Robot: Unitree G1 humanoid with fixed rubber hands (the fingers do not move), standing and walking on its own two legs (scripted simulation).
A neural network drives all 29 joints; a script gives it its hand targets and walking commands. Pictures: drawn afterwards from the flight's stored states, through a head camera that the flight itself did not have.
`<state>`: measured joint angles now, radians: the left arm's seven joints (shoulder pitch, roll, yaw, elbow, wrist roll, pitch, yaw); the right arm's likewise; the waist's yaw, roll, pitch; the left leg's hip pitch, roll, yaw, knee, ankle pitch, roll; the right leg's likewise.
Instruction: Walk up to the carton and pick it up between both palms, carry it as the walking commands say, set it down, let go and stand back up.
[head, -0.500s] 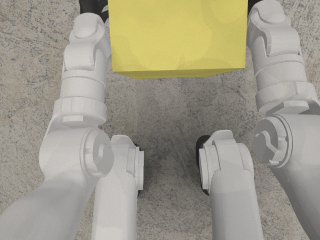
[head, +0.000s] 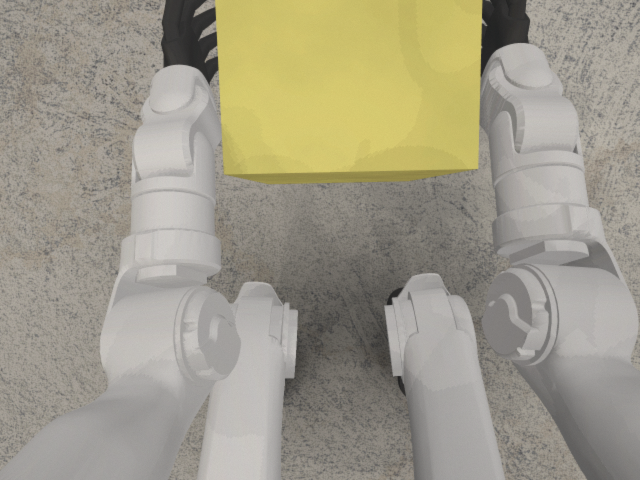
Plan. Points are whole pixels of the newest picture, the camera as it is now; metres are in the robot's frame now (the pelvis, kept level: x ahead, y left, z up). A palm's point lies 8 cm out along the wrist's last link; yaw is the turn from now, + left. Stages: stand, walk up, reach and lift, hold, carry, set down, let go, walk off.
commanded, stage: reach and lift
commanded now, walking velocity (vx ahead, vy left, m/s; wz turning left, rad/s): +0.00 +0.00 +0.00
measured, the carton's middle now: (341, 96) +0.52 -0.03 -0.18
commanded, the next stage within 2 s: none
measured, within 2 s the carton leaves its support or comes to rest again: neither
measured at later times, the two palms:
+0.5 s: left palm (151, 58) +0.52 +0.12 -0.02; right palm (547, 34) +0.51 -0.18 -0.03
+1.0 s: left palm (86, 40) +0.50 +0.13 +0.05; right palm (618, 4) +0.49 -0.18 +0.05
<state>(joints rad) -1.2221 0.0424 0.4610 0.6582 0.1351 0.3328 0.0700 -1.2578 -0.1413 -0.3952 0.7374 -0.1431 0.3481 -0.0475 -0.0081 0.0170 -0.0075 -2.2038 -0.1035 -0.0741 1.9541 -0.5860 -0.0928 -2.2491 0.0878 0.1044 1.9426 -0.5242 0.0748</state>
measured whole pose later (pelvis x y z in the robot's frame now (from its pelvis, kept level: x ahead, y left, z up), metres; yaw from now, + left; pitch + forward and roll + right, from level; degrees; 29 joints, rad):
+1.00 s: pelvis +0.01 +0.00 +0.11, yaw -1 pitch +44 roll +1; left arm -1.00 -0.05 0.52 0.63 0.23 0.38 0.02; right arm -1.04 -0.04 -0.46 0.71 -0.24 0.39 -0.01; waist 0.00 0.02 -0.19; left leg -1.84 -0.11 -0.11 1.59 -0.51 -0.08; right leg -1.88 0.10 0.12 1.57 -0.46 0.07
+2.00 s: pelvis +0.05 +0.00 +0.24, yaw -2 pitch +32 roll +0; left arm -0.64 -0.14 0.45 0.53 0.24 0.34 0.00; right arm -0.68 0.07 -0.42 0.60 -0.25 0.36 0.01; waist 0.00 0.01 -0.20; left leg -1.24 -0.08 -0.14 1.10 -0.41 -0.05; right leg -1.27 0.08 0.14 1.08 -0.37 0.05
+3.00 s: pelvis +0.08 +0.00 +0.34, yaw -2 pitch +8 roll +0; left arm -0.37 -0.18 0.36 0.42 0.29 0.47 -0.04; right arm -0.38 0.14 -0.36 0.45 -0.31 0.49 0.04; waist 0.01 0.02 -0.07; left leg -0.40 -0.04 -0.15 0.49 -0.23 -0.03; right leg -0.42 0.04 0.14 0.49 -0.20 0.02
